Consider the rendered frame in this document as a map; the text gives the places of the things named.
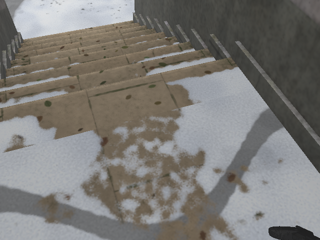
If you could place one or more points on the robot right hand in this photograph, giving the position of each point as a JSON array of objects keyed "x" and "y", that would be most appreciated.
[{"x": 291, "y": 233}]

